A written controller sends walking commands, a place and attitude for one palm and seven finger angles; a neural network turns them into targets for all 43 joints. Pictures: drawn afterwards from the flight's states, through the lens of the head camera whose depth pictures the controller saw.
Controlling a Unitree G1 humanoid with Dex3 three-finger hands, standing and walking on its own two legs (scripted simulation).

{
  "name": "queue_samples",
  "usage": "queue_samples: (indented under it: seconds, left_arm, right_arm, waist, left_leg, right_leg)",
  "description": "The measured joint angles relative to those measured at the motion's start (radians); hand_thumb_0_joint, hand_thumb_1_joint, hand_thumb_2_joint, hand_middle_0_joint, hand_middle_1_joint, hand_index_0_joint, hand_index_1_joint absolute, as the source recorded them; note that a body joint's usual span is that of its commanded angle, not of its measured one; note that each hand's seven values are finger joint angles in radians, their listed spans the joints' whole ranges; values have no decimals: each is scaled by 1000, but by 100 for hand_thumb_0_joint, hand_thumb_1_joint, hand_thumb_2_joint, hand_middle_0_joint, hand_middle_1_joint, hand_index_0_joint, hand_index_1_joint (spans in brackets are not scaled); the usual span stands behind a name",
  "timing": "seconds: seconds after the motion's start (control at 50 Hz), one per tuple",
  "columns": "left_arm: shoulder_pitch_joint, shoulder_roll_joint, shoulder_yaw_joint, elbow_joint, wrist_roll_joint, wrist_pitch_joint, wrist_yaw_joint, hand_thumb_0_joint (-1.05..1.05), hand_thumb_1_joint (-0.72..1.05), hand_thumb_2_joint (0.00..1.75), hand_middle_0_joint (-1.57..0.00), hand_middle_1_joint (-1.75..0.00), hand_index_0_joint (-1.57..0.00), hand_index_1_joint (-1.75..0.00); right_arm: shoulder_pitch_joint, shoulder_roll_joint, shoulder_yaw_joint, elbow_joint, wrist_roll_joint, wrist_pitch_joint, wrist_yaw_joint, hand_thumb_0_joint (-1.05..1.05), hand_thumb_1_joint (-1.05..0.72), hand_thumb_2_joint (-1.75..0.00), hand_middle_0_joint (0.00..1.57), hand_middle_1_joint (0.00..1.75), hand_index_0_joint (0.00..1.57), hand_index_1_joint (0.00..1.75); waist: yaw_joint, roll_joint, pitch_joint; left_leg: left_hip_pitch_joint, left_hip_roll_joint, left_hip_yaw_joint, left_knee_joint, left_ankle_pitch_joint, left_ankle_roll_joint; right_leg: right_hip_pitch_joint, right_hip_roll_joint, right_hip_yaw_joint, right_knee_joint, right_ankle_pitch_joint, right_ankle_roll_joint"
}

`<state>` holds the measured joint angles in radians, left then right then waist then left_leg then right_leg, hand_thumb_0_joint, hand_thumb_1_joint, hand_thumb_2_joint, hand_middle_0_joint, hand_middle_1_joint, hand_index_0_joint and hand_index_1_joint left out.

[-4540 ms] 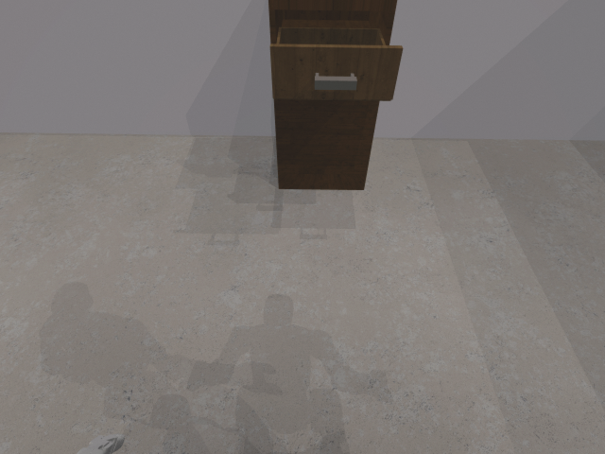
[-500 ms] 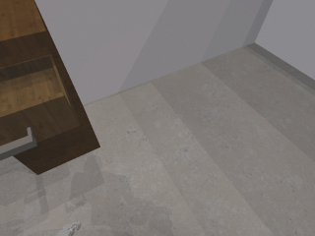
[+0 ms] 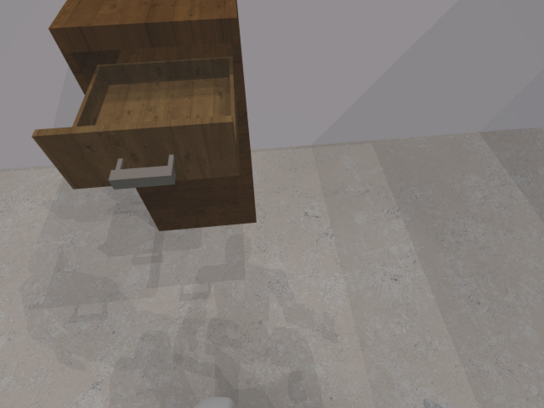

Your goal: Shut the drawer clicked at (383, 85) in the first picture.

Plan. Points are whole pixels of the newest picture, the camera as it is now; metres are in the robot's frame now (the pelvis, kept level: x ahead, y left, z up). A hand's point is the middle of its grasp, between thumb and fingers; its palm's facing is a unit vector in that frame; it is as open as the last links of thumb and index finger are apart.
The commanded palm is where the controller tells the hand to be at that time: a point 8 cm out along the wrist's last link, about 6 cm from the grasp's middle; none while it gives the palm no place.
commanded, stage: turn to face it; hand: left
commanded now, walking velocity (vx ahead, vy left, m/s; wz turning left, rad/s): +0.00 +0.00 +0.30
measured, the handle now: (144, 169) +0.53 +0.32 -0.03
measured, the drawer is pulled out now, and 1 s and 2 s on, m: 0.30 0.30 0.30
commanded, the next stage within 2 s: take the last steps up to it in 0.20 s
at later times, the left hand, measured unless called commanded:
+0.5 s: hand out of the picture +0.05 +0.20 -0.16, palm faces +0.14 -0.96 -0.26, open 7.4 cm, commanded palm none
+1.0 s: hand out of the picture -0.04 +0.17 -0.17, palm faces +0.33 -0.93 -0.12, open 7.4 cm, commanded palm none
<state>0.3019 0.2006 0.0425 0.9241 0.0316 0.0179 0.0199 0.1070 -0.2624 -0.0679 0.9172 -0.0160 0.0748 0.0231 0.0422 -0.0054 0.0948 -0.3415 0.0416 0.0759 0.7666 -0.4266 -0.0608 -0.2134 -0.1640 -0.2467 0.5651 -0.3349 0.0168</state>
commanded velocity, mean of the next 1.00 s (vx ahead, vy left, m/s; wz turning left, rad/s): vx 0.21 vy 0.00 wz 0.10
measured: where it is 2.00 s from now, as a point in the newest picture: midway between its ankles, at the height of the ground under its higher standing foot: (251, 385)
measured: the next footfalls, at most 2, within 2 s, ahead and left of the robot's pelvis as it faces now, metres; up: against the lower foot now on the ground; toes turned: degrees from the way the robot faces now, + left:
left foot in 0.04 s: +0.02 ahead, +0.13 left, +0.00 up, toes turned +7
right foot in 0.48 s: +0.05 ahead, -0.10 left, +0.00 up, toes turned +2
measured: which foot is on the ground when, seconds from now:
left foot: up 0.00-0.02, down 0.04-0.48, up 0.50-0.98, down 1.00-1.00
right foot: down 0.00-0.06, up 0.08-0.46, down 0.48-1.00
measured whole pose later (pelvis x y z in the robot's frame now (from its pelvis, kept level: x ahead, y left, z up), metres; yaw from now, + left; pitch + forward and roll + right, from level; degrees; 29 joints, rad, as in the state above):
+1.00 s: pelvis +0.11 +0.07 -0.01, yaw +11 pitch +0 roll -1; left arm 0.53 0.09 0.03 1.16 0.03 -0.05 0.02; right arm 0.19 -0.17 -0.05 1.04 -0.03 -0.03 0.02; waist 0.06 0.00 0.04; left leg -0.37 0.07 0.12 0.57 -0.21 0.03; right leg -0.01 -0.08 -0.15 0.45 -0.42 0.05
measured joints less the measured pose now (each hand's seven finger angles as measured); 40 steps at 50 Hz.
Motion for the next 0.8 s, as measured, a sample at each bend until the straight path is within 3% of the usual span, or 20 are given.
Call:
queue_samples:
  seconds: [0.04, 0.06, 0.1, 0.16, 0.24, 0.36, 0.46, 0.48, 0.54, 0.64, 0.72, 0.8]
  left_arm:
    - [24, 18, 8, 13, -6, 5, 0, 0, 91, 89, -20, -30, -20, -30]
    - [30, 31, 14, 22, -10, 11, -2, 0, 91, 89, -20, -30, -20, -30]
    - [23, 58, 20, 42, -13, 35, 3, 0, 91, 89, -20, -30, -20, -29]
    - [8, 74, 26, 64, -12, 53, 6, 0, 91, 89, -20, -30, -20, -29]
    - [-24, 67, 23, 58, -16, 45, -3, 0, 91, 89, -20, -30, -20, -29]
    - [-76, 35, 11, 36, -18, 37, -3, 0, 91, 89, -20, -30, -20, -29]
    - [-79, -3, -2, 33, -10, 12, -17, 0, 91, 89, -20, -30, -20, -29]
    - [-71, -7, -5, 30, -7, -1, -20, 0, 91, 89, -20, -30, -20, -29]
    - [-48, -41, -17, 35, -2, -32, -17, 0, 91, 89, -20, -30, -20, -29]
    - [53, -74, -20, 78, -11, -57, -5, 0, 92, 89, -20, -30, -20, -29]
    - [114, -95, -27, 129, -14, -67, -5, 0, 92, 89, -20, -30, -20, -29]
    - [162, -114, -30, 169, -11, -78, -6, 0, 91, 89, -20, -30, -20, -29]
  right_arm:
    - [-15, 5, 10, -16, 0, -18, 0, 1, -91, -90, 19, 30, 19, 30]
    - [-22, 11, 12, -23, -2, -31, -2, 1, -91, -90, 19, 30, 19, 30]
    - [-31, 32, 24, -30, 2, -46, -6, 1, -91, -90, 19, 30, 19, 30]
    - [-20, 56, 40, -27, 0, -53, -20, 1, -91, -90, 20, 30, 20, 30]
    - [3, 71, 50, -10, 2, -53, -30, 1, -91, -90, 20, 30, 20, 30]
    - [54, 83, 50, 19, -3, -48, -29, 1, -91, -90, 20, 30, 20, 30]
    - [122, 75, 37, 56, -10, -47, -27, 1, -91, -90, 20, 30, 20, 30]
    - [142, 73, 33, 64, -9, -47, -27, 1, -91, -90, 20, 30, 20, 30]
    - [192, 57, 20, 103, -7, -34, -24, 1, -91, -90, 20, 30, 20, 30]
    - [229, 48, 4, 148, -18, -31, -4, 1, -91, -90, 20, 30, 19, 30]
    - [235, 48, -6, 156, -15, -40, -2, 1, -91, -90, 20, 30, 19, 30]
    - [220, 54, -6, 167, -14, -40, 0, 1, -91, -90, 19, 30, 19, 30]
  waist:
    - [8, -7, -6]
    - [7, -18, -8]
    - [17, -47, 3]
    - [18, -51, -8]
    - [10, -34, -18]
    - [-14, -13, -30]
    - [-43, 21, -62]
    - [-46, 25, -72]
    - [-49, 64, -87]
    - [-45, 53, -106]
    - [-53, 50, -93]
    - [-37, 49, -82]
  left_leg:
    - [75, -9, 21, -162, 108, 18]
    - [84, -18, 23, -190, 117, 60]
    - [80, -32, 19, -160, 90, 90]
    - [111, -31, 2, -197, 98, 92]
    - [152, -35, -22, -273, 145, 95]
    - [168, -50, -44, -314, 178, 92]
    - [147, -54, -51, -271, 153, 77]
    - [131, -56, -54, -237, 132, 74]
    - [31, -49, -82, 7, -32, 77]
    - [-125, -12, -58, 288, 133, 62]
    - [-192, 35, -58, 300, 243, 41]
    - [-212, 65, -48, 230, 268, 33]
  right_leg:
    - [-24, -12, -15, 53, -25, 18]
    - [-52, -21, 1, 114, -42, 29]
    - [-119, -8, 95, 289, -161, 45]
    - [-194, 30, 167, 474, -172, 60]
    - [-235, 50, 202, 519, -91, 72]
    - [-197, 74, 211, 357, -74, 72]
    - [-76, 113, 186, 114, -54, 48]
    - [-35, 120, 182, 36, -31, 36]
    - [-6, 136, 144, 12, 18, -39]
    - [98, 131, 129, -146, 63, -49]
    - [162, 136, 109, -243, 90, -47]
    - [200, 139, 93, -286, 85, -36]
